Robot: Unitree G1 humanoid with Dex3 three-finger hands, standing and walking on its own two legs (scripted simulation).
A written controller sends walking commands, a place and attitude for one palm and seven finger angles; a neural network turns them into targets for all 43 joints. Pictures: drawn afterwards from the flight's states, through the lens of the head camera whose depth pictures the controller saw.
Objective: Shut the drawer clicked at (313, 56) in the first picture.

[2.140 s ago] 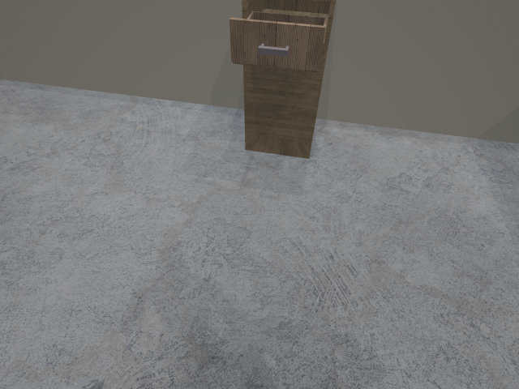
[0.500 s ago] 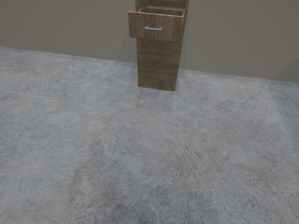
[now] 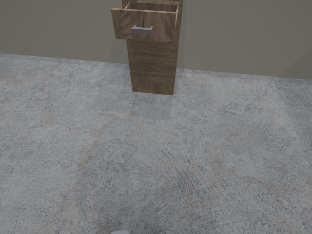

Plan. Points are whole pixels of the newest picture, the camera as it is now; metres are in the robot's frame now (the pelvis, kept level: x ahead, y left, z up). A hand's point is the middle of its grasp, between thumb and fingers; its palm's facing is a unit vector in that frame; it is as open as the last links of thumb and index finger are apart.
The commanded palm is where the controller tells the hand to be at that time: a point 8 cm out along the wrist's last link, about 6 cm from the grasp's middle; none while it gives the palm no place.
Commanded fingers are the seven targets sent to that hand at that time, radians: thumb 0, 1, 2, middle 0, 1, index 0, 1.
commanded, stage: walk to a spot facing it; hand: left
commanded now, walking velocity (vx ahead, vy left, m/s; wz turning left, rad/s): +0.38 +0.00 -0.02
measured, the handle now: (142, 28) +1.11 +0.15 +0.01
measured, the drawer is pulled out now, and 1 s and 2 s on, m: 0.30 0.30 0.30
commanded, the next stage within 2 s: take the last steps up to it in 0.84 s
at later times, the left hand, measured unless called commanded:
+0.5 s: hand (87, 211) +0.21 +0.24 -0.18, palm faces +0.01 -0.99 -0.17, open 7.4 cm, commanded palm none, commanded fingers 0.00 0.90 0.90 -0.20 -0.30 -0.20 -0.30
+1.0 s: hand (125, 135) +0.50 +0.16 -0.15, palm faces -0.12 -0.97 -0.23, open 7.2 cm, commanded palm none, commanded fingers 0.00 0.90 0.90 -0.20 -0.30 -0.20 -0.30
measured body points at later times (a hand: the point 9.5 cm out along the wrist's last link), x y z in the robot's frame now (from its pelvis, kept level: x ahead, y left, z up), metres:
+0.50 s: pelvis +0.22 +0.05 +0.00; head +0.22 +0.07 +0.45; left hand +0.21 +0.29 -0.16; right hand +0.27 -0.18 -0.14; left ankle +0.27 +0.14 -0.73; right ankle +0.18 -0.07 -0.64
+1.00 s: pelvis +0.41 -0.01 +0.01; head +0.41 -0.02 +0.46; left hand +0.50 +0.21 -0.13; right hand +0.35 -0.23 -0.15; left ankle +0.44 +0.12 -0.66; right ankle +0.41 -0.11 -0.73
